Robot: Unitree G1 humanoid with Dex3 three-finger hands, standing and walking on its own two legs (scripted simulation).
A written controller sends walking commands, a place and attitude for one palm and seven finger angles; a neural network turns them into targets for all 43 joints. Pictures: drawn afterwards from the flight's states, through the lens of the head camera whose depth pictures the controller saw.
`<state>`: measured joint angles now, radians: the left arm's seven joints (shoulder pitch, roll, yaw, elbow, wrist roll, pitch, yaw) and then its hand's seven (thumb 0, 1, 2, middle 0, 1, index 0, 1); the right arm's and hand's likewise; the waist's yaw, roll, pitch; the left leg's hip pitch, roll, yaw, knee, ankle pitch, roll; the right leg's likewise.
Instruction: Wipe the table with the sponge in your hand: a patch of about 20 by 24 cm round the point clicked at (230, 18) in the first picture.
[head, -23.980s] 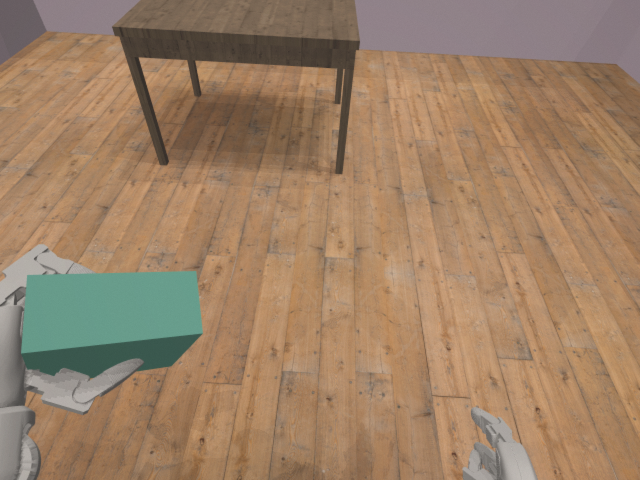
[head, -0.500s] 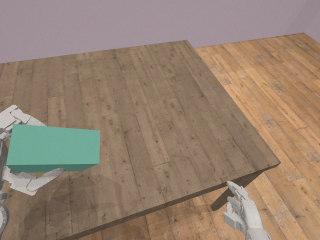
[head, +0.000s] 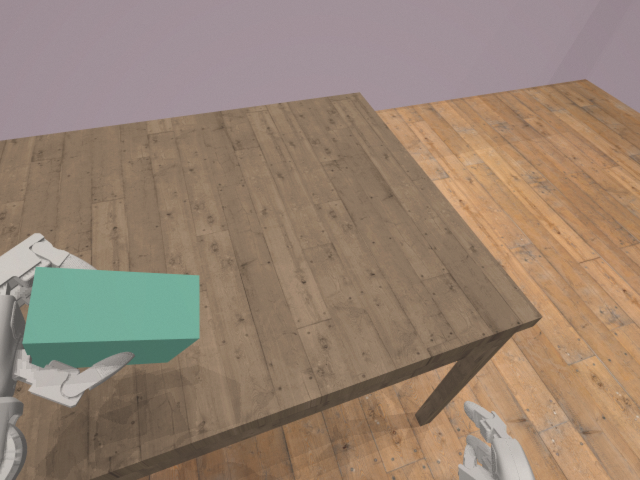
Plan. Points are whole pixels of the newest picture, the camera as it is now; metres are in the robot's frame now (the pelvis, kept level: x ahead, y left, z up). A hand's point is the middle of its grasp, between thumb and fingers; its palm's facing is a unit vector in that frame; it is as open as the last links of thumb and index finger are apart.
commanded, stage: turn the palm down, sponge in hand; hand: left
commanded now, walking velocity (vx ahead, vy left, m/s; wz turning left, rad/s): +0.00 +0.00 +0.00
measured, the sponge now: (138, 323) +0.23 +0.21 +0.12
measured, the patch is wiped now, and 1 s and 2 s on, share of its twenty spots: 0.00 0.00 0.00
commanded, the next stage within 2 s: none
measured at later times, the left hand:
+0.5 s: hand (74, 347) +0.19 +0.24 +0.14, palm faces +0.45 -0.61 -0.65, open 10.1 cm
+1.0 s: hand (110, 328) +0.23 +0.24 +0.12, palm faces +0.20 -0.40 -0.90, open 10.1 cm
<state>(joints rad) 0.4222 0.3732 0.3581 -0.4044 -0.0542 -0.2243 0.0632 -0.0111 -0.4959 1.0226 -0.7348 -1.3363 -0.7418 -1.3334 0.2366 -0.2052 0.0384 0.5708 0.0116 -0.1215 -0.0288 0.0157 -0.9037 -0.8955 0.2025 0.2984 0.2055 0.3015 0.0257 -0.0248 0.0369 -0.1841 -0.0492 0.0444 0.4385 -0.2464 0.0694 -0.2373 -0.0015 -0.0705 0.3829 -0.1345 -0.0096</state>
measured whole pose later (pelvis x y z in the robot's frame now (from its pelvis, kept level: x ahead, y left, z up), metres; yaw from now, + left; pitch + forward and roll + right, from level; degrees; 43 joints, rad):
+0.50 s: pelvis -0.01 -0.06 -0.02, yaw +4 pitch -1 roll +1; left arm 0.27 0.51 0.37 -0.31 0.14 -0.03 0.06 -0.01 -0.50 1.02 -0.74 -1.33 -0.75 -1.33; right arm 0.15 -0.25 0.03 0.61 -0.01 -0.09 -0.06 0.01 -0.90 -0.90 0.20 0.30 0.21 0.30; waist 0.09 0.01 0.02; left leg -0.30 -0.02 -0.04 0.62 -0.31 -0.01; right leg -0.33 0.05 -0.09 0.60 -0.26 -0.09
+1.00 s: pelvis +0.01 -0.07 -0.03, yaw +0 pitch +3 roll +2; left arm 0.38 0.62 0.34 -0.33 0.32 0.14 0.02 -0.01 -0.50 1.02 -0.74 -1.34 -0.74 -1.33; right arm 0.19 -0.31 -0.02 0.55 0.04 0.01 -0.11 0.02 -0.91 -0.90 0.20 0.30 0.20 0.30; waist 0.07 0.06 -0.03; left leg -0.37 -0.02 -0.04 0.70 -0.38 -0.01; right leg -0.44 0.08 -0.03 0.72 -0.33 -0.10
